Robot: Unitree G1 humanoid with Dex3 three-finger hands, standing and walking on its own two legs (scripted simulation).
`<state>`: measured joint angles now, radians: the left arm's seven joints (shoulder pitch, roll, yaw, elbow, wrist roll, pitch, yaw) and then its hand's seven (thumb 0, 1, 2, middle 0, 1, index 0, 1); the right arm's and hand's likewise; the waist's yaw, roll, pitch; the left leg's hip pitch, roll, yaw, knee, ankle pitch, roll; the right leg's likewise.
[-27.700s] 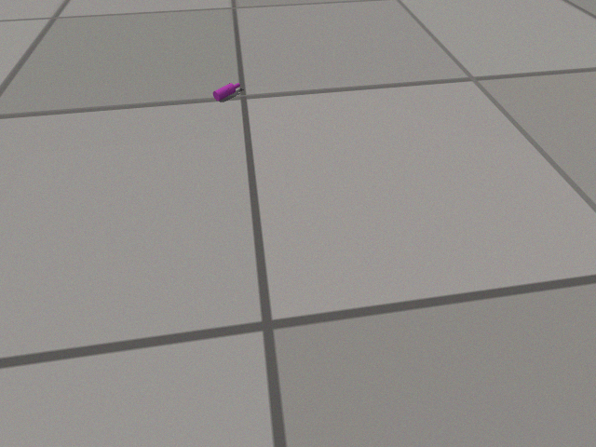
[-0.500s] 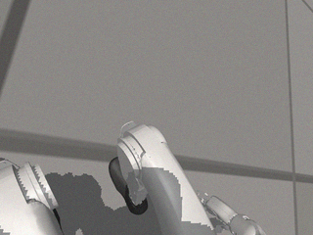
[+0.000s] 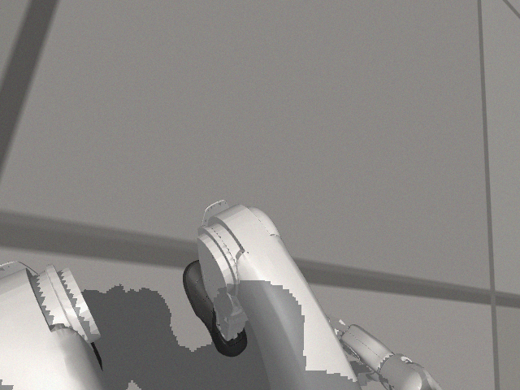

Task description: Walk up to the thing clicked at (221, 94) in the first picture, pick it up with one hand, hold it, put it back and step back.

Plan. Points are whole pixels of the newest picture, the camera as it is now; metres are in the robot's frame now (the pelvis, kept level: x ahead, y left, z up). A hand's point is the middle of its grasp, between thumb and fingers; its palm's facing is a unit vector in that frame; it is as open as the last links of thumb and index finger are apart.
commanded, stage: close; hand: left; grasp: from above
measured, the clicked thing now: out of the picture +0.45 +0.33 -0.28
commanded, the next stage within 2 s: settle in 0.44 s
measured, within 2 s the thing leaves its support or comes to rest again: leaves its support in 0.82 s
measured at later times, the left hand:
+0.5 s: hand out of the picture +0.42 +0.36 -0.25, palm faces -0.40 -0.18 -0.90, open 9.0 cm
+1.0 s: hand out of the picture +0.44 +0.37 -0.20, palm faces -0.34 -0.16 -0.93, open 8.8 cm
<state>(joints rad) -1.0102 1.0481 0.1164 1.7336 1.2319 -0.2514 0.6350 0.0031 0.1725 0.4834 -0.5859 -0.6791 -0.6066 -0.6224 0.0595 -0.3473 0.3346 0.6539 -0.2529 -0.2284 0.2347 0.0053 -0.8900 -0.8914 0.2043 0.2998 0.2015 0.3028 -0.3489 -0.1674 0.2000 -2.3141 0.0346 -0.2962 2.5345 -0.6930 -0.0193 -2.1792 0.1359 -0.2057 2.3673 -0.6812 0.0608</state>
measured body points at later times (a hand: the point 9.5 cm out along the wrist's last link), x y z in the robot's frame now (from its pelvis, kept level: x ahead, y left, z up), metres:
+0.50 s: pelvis +0.00 +0.00 +0.00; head +0.27 +0.14 +0.33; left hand +0.44 +0.36 -0.20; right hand +0.07 -0.25 -0.05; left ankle +0.07 +0.13 -0.27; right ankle +0.11 -0.11 -0.27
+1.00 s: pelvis +0.01 +0.00 +0.01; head +0.25 +0.13 +0.36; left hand +0.45 +0.37 -0.15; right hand +0.10 -0.25 -0.06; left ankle +0.07 +0.13 -0.27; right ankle +0.11 -0.11 -0.27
